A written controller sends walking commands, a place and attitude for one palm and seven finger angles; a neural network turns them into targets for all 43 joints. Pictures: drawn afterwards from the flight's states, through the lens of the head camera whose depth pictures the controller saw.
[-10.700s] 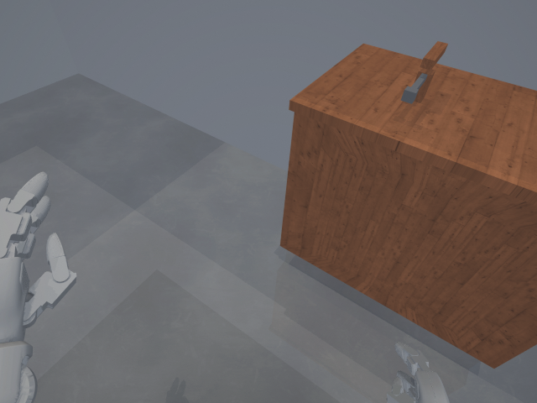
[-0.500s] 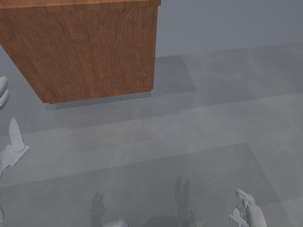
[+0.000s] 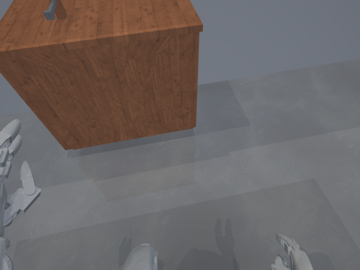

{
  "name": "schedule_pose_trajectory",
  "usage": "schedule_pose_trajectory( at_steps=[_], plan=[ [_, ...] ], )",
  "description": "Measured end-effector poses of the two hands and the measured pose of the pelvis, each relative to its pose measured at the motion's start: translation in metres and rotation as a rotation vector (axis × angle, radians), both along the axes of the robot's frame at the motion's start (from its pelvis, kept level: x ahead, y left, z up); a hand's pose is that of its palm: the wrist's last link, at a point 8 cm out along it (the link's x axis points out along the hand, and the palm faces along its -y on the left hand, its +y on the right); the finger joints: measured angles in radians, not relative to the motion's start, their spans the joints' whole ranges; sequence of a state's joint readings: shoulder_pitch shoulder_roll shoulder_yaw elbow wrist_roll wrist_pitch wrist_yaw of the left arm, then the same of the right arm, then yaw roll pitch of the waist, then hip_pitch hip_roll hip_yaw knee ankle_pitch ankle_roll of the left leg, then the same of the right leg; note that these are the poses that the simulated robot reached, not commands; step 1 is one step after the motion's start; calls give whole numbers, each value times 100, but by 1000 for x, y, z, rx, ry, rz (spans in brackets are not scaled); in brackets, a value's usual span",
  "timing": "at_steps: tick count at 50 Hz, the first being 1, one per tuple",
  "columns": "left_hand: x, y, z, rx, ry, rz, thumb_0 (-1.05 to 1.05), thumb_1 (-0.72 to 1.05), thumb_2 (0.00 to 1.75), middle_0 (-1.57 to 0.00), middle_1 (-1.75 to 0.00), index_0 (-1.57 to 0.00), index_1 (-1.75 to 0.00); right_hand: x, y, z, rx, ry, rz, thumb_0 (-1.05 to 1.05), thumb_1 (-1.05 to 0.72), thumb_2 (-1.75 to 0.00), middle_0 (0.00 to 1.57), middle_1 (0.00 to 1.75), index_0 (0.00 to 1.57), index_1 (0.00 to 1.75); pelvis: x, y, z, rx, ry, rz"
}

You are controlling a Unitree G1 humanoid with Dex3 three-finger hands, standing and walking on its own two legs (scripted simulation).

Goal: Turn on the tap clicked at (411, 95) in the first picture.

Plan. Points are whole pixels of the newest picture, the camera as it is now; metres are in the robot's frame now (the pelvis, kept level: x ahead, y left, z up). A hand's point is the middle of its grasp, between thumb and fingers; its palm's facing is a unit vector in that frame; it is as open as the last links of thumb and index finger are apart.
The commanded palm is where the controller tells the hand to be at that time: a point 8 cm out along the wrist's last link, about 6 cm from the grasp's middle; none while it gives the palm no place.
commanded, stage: take the last steps up to it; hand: left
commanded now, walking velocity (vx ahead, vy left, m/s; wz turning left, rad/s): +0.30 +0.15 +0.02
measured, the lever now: (49, 14) +0.94 +0.58 +0.09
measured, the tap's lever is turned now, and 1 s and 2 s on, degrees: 0 0 0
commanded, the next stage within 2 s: none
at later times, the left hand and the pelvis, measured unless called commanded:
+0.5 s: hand (19, 117) +0.34 +0.32 +0.18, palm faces +0.33 -0.78 -0.54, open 7.4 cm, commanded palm +0.29 +0.37 +0.18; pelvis +0.12 +0.10 -0.01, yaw -2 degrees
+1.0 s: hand (2, 77) +0.45 +0.42 +0.18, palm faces +0.40 -0.80 -0.44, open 7.4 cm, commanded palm +0.39 +0.46 +0.18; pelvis +0.22 +0.19 -0.02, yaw -2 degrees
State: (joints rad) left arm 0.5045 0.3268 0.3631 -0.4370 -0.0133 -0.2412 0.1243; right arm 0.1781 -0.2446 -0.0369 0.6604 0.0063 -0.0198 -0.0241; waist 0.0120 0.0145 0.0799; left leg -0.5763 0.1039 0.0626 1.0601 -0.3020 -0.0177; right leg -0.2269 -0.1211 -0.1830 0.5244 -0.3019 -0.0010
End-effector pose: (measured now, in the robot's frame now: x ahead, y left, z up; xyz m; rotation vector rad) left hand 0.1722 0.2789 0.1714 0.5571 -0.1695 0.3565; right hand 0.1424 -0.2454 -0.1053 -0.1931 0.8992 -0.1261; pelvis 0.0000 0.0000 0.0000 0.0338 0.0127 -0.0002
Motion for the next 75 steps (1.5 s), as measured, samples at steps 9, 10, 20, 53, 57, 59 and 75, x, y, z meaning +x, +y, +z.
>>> schedule_pose_trajectory(
  at_steps=[9, 10, 20, 53, 57, 59, 75],
  plan=[
    [61, 45, 20, 58, -215, -138, 1, 88, 89, -22, -30, -21, -30, 64, 37, 19, -125, -114, -51, 1, -91, -90, 19, 30, 19, 30, 51, 61, -18, -9, -15, -13],
    [69, 53, 22, 72, -236, -140, 1, 88, 89, -22, -30, -21, -30, 71, 46, 18, -109, -129, -66, 1, -91, -90, 19, 30, 19, 30, 54, 66, -19, -7, -20, -17],
    [116, 78, 30, 49, -150, -138, 1, 89, 89, -21, -30, -21, -30, 104, 141, 8, 117, -138, -45, 1, -91, -90, 20, 30, 20, 30, 95, 96, -5, -26, 20, -46],
    [262, 199, 18, 24, -214, -91, 1, 89, 89, -21, -30, -21, -30, 247, 212, 19, -3, -148, -67, 1, -91, -90, 19, 30, 19, 30, 233, 197, -11, -29, -12, -39],
    [276, 196, 21, -6, -179, -125, 2, 89, 89, -21, -30, -21, -30, 257, 249, 17, 82, -144, -42, 1, -91, -90, 20, 30, 20, 30, 247, 207, -4, -34, 7, -53],
    [280, 191, 25, 1, -162, -153, 2, 89, 89, -21, -30, -21, -30, 261, 260, 14, 104, -132, -29, 1, -91, -90, 20, 30, 20, 30, 255, 211, -2, -36, 13, -53],
    [338, 194, 5, -40, -71, -38, 1, 89, 89, -21, -30, -21, -30, 314, 206, 1, 6, -51, -38, 1, -91, -90, 20, 30, 20, 30, 320, 204, -4, -10, -11, -49]
  ],
)
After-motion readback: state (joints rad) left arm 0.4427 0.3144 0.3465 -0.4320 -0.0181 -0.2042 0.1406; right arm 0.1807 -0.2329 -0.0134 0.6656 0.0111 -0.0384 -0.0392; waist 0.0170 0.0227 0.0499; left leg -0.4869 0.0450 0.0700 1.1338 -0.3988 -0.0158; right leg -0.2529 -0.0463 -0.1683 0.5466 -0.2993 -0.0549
